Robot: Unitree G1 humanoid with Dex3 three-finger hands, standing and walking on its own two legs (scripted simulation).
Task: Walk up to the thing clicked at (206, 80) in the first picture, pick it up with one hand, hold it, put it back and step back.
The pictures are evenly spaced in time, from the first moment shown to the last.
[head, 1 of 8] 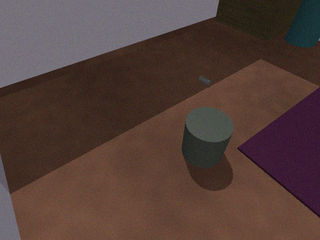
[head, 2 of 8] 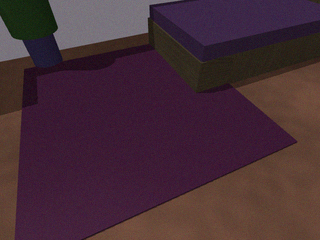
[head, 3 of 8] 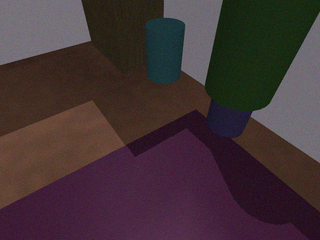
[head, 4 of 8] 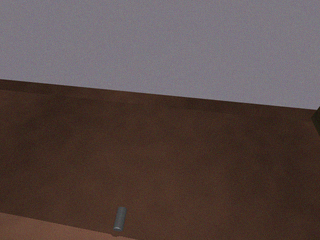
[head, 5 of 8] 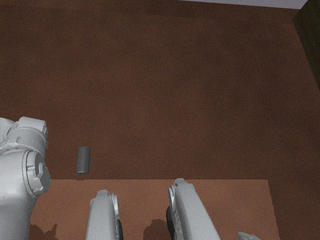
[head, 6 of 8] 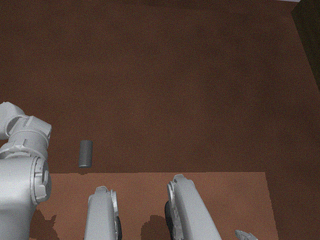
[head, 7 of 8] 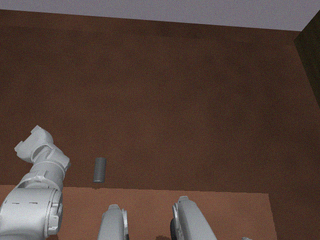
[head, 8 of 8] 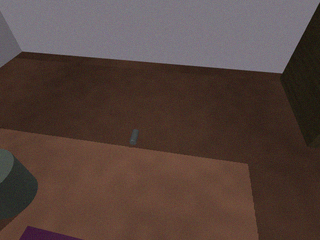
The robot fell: no
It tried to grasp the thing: yes
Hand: left
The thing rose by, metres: 0.00
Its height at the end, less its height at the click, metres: +0.00
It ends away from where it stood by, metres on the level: 0.03
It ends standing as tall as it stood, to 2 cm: yes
